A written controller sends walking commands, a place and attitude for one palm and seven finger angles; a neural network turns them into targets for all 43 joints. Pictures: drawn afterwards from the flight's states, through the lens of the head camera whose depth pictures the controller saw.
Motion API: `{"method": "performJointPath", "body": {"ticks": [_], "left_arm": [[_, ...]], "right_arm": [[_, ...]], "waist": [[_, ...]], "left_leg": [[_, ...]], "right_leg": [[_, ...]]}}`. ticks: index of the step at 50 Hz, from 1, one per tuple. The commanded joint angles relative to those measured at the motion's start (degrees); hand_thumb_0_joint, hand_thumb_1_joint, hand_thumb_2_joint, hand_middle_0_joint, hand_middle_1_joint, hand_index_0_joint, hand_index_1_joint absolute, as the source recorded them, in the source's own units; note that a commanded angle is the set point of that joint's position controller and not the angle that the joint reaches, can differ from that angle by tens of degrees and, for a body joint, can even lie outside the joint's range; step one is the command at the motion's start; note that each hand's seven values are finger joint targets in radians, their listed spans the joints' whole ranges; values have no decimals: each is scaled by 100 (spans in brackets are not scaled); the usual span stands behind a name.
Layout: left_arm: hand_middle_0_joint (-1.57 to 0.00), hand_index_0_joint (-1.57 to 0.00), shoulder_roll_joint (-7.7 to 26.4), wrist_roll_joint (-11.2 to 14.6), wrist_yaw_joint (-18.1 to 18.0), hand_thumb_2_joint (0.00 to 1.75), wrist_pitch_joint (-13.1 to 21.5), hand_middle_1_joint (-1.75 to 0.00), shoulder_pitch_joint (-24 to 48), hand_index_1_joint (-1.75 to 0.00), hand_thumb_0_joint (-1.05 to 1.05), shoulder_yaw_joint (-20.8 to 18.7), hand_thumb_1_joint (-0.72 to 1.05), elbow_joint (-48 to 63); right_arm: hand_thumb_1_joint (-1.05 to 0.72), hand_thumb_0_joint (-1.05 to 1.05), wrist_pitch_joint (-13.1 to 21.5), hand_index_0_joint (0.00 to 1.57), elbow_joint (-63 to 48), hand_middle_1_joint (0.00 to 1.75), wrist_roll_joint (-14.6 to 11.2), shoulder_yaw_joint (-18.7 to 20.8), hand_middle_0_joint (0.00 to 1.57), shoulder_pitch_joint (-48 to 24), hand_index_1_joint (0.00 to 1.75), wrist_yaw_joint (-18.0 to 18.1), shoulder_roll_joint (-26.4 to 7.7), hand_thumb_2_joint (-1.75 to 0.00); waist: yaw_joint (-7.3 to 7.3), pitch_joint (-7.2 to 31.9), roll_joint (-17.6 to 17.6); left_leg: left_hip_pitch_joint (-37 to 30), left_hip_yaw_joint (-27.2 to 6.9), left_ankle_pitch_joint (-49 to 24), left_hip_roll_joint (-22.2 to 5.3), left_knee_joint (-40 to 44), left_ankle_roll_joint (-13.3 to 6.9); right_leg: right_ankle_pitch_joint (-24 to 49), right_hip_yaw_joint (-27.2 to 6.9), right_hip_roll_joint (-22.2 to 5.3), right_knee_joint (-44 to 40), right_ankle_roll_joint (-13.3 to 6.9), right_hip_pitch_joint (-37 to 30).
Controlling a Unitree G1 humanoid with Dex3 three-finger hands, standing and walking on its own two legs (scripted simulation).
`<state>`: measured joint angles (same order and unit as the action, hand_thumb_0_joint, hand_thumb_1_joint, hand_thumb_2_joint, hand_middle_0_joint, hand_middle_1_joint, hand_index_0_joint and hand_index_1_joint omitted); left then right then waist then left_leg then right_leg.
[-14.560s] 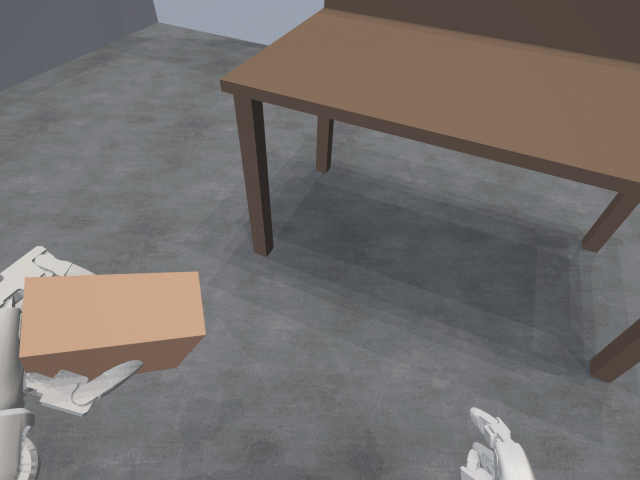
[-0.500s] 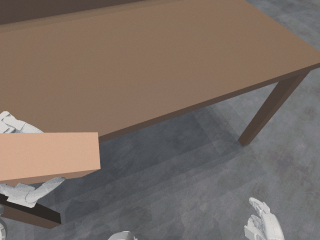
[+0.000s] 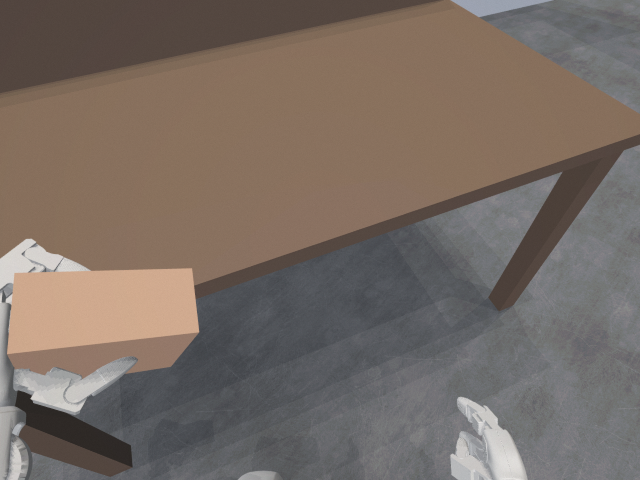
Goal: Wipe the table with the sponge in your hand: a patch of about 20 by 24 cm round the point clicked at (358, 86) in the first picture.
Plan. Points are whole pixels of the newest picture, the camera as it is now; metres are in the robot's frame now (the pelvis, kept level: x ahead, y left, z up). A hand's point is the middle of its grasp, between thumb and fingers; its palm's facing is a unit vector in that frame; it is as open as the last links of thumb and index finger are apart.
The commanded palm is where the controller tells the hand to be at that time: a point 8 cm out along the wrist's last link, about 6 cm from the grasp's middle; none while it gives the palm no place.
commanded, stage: come to a stop and stand still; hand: left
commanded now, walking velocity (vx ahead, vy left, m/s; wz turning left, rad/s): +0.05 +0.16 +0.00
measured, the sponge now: (134, 326) +0.23 +0.20 +0.14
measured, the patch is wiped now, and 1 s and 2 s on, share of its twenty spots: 0.00 0.00 0.00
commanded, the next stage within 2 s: look again from close up in 1.32 s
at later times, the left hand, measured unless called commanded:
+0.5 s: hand out of the picture +0.15 +0.27 +0.17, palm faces +0.45 -0.80 -0.38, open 10.3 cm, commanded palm +0.11 +0.30 +0.18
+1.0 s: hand out of the picture +0.11 +0.25 +0.16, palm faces +0.42 -0.81 -0.41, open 10.3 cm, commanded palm +0.06 +0.28 +0.18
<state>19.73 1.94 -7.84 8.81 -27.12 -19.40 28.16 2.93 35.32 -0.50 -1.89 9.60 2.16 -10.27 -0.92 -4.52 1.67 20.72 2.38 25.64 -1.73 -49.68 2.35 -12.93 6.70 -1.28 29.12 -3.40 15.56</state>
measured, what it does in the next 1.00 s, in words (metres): walks backwards: left foot, then right foot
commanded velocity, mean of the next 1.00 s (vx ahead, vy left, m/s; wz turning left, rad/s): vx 0.05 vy -0.02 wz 0.00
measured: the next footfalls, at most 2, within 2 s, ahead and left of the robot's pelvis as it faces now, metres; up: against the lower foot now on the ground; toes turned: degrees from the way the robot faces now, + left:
left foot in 0.26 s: -0.02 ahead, +0.16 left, +0.00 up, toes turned +5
right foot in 0.54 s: -0.01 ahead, -0.08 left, +0.00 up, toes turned -6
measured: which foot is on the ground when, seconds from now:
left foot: up 0.00-0.24, down 0.26-0.58, up 0.60-0.84, down 0.86-1.00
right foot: down 0.00-0.28, up 0.30-0.52, down 0.54-1.00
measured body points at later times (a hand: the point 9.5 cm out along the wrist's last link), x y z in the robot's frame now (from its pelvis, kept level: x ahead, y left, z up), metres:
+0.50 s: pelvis -0.05 +0.02 +0.00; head -0.05 +0.03 +0.45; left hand +0.12 +0.31 +0.19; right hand +0.11 -0.18 -0.09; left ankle -0.06 +0.16 -0.74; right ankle -0.05 -0.08 -0.72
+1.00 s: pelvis -0.10 +0.00 +0.00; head -0.08 +0.02 +0.45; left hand +0.08 +0.29 +0.18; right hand +0.06 -0.24 -0.09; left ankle -0.09 +0.12 -0.74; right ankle -0.05 -0.08 -0.73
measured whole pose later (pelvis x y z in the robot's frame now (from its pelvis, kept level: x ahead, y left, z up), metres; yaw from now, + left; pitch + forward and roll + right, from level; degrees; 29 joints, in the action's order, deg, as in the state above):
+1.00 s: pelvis -0.10 +0.00 +0.00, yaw +0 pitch -2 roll +1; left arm 20.9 0.9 -9.0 9.7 -28.2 -20.2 29.6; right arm 2.6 34.6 -0.3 0.7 12.4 4.2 -12.7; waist -1.5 -4.0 -2.2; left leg 12.9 4.9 14.9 -2.0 -29.7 0.2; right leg -15.2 7.1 -0.6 31.4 -0.6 17.0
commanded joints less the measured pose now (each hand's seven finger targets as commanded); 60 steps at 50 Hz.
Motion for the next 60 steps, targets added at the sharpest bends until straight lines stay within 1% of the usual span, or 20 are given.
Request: {"method": "performJointPath", "body": {"ticks": [1,7,10,12,14,16,24,27,29,30,32,36,41,44,47,50,53,56,58,60], "left_arm": [[-120,-120,1142,-24,-212,130,452,-160,175,-160,0,-891,10,965],[-120,-120,1272,-21,-266,130,547,-160,-123,-160,0,-992,10,1417],[-120,-120,1142,-47,-290,130,541,-160,-230,-160,0,-955,10,1583],[-120,-120,1148,-5,-306,130,603,-160,-59,-160,0,-886,10,1812],[-120,-120,1065,-75,-303,130,706,-160,107,-160,0,-776,10,1930],[-120,-120,1077,-114,-234,130,641,-160,97,-160,0,-762,10,1410],[-120,-120,787,-100,-139,130,419,-160,924,-160,0,-221,10,1283],[-120,-120,1085,-118,-163,130,393,-160,781,-160,0,-534,10,1113],[-120,-120,1242,-62,-192,130,383,-160,686,-160,0,-705,10,1134],[-120,-120,1217,31,-154,130,334,-160,518,-160,0,-790,10,1077],[-120,-120,1426,81,-165,130,351,-160,115,-160,0,-1066,10,1152],[-120,-120,1257,65,-212,130,473,-160,-365,-160,0,-1151,10,1353],[-120,-120,1034,30,-269,130,487,-160,-80,-160,0,-839,10,1431],[-120,-120,1013,-20,-270,130,532,-160,136,-160,0,-670,10,1646],[-120,-120,1039,-94,-218,130,547,-160,342,-160,0,-613,10,1649],[-120,-120,911,-173,-214,130,583,-160,644,-160,0,-465,10,1500],[-120,-120,974,-158,-228,130,576,-160,587,-160,0,-531,10,1517],[-120,-120,1006,-86,-185,130,505,-160,413,-160,0,-609,10,1187],[-120,-120,1049,-40,-204,130,439,-160,391,-160,0,-666,10,1064],[-120,-120,1082,-47,-215,130,395,-160,473,-160,0,-698,10,1015]], "right_arm": [[-90,0,217,20,-860,30,26,236,20,-465,30,103,-532,-90],[-90,0,151,20,-941,30,37,411,20,-430,30,114,-710,-90],[-90,0,133,20,-961,30,67,431,20,-182,30,98,-694,-90],[-90,0,144,20,-1009,30,48,522,20,-149,30,177,-826,-90],[-90,0,196,20,-1122,30,3,564,20,-230,30,184,-980,-90],[-90,0,273,20,-965,30,19,518,20,-267,30,184,-850,-90],[-90,0,452,20,-850,30,13,422,20,-144,30,30,-862,-90],[-90,0,386,20,-855,30,-3,387,20,-177,30,22,-780,-90],[-90,0,325,20,-929,30,-14,333,20,-115,30,-1,-563,-90],[-90,0,322,20,-928,30,-37,370,20,-210,30,-4,-561,-90],[-90,0,216,20,-940,30,-47,367,20,-376,30,5,-568,-90],[-90,0,127,20,-985,30,21,197,20,-515,30,54,-398,-90],[-90,0,169,20,-934,30,47,339,20,-169,30,148,-606,-90],[-90,0,235,20,-1024,30,-2,479,20,-236,30,214,-893,-90],[-90,0,299,20,-972,30,19,399,20,-300,30,213,-822,-90],[-90,0,397,20,-953,30,27,412,20,-231,30,175,-850,-90],[-90,0,474,20,-965,30,13,408,20,-150,30,149,-813,-90],[-90,0,421,20,-946,30,35,366,20,-117,30,103,-737,-90],[-90,0,343,20,-888,30,41,341,20,-86,30,79,-671,-90],[-90,0,284,20,-885,30,48,298,20,-173,30,72,-629,-90]], "waist": [[86,1135,-882],[-54,1275,-1002],[65,1408,-841],[111,1307,-134],[33,991,1152],[69,669,1366],[140,573,1181],[116,799,715],[197,1149,-707],[84,1067,-1281],[12,1009,-1064],[9,1135,-872],[124,1218,-535],[22,1048,375],[22,677,1304],[-1,489,969],[41,866,532],[33,588,-245],[86,637,-689],[107,703,-899]], "left_leg": [[484,-200,-69,-47,-644,15],[6,99,92,10,1048,-135],[-766,299,-635,163,2315,-171],[-1234,-107,-875,-368,3088,-345],[-1186,-1344,-1812,-1598,3301,-848],[-551,-1323,-1694,-1810,3590,-1015],[-1169,-651,-3197,-1425,2780,-730],[-628,-325,-2187,-1152,2248,-483],[20,278,-905,-374,1184,-115],[134,164,124,5,488,-28],[396,-231,426,-116,-414,-51],[243,14,-39,-93,398,-45],[-927,198,-1165,11,2309,-128],[-1116,-701,-2162,-1016,2854,-471],[-192,-878,-1725,-1313,3307,-586],[260,-703,-1407,-1211,3150,-561],[7,-387,-1314,-788,2639,-357],[-5,-104,130,-321,2170,-244],[-380,-62,-106,-165,1516,-214],[-480,-155,-366,-114,1321,-222]], "right_leg": [[2442,-1410,-1775,-975,-342,-1030],[1186,-1540,-1780,-1165,-399,-1195],[493,-1221,-1396,-1004,-106,-955],[-72,-907,-882,-402,172,-577],[-801,-226,-154,794,461,287],[-1556,-268,-61,1986,460,549],[-937,113,182,286,515,145],[148,-135,-93,-813,406,-929],[1643,-1490,-1279,-803,-116,-1316],[1727,-1957,-1637,-1105,-417,-1051],[1490,-2101,-1918,-1263,-653,-949],[2243,-1262,-1479,-914,-524,-1128],[831,-1124,-1123,-807,-101,-709],[240,-778,-454,-222,327,-362],[-530,-483,-236,374,432,-554],[-414,-445,-207,249,419,-801],[585,-702,-391,-193,347,-973],[-1125,-1542,-839,-1116,148,-188],[-1873,-2052,-1309,-1694,-70,219],[-1836,-1999,-1457,-1783,-173,209]]}}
